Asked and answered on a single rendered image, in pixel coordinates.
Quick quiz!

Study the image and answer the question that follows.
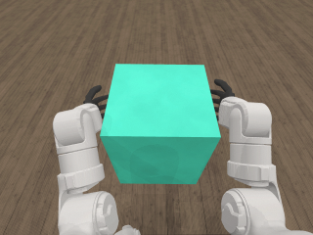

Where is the robot right forearm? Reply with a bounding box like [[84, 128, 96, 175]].
[[218, 96, 286, 221]]

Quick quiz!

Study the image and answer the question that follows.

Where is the robot left shin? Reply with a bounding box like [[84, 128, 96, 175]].
[[122, 225, 133, 230]]

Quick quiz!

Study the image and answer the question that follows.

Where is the robot left upper arm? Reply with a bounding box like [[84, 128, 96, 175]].
[[59, 191, 119, 235]]

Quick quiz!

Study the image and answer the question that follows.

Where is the robot right upper arm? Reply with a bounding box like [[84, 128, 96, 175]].
[[221, 188, 313, 235]]

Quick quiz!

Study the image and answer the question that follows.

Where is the robot left forearm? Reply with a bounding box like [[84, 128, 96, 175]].
[[53, 103, 105, 232]]

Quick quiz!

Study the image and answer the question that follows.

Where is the right robot hand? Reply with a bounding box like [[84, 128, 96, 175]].
[[209, 78, 235, 120]]

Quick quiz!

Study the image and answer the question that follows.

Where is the carton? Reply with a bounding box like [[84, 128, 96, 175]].
[[100, 64, 221, 184]]

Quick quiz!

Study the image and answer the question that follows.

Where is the left robot hand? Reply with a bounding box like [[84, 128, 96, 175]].
[[83, 85, 109, 118]]

